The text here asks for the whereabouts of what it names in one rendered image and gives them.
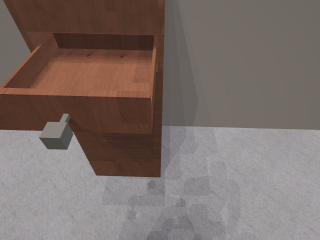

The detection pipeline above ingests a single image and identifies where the handle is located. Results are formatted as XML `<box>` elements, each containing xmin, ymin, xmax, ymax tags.
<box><xmin>39</xmin><ymin>113</ymin><xmax>74</xmax><ymax>150</ymax></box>

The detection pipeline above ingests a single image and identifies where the cabinet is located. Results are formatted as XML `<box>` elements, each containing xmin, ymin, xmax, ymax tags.
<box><xmin>3</xmin><ymin>0</ymin><xmax>165</xmax><ymax>178</ymax></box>

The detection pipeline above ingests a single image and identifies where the drawer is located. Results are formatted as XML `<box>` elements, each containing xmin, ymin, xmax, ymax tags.
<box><xmin>0</xmin><ymin>32</ymin><xmax>158</xmax><ymax>134</ymax></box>

